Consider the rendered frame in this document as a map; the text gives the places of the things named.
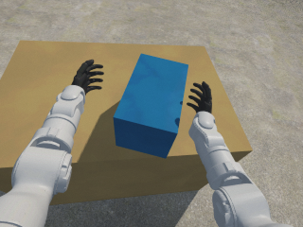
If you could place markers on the left robot hand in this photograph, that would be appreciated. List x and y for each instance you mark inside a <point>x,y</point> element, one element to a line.
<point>82,80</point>

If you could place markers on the left robot forearm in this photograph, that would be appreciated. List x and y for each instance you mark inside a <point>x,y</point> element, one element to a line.
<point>60,125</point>

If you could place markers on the right robot upper arm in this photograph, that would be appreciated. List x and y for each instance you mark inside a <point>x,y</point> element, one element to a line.
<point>242,205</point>

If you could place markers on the carton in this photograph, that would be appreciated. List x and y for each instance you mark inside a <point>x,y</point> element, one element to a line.
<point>148,115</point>

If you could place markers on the left robot upper arm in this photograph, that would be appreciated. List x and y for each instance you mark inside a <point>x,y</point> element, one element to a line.
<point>41,174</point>

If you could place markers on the pedestal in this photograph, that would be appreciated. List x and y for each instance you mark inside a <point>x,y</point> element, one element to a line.
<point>38,71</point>

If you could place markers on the right robot forearm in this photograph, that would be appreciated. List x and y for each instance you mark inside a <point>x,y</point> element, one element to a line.
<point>220,166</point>

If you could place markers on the right robot hand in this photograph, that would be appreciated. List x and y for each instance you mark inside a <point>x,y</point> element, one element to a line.
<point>205,101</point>

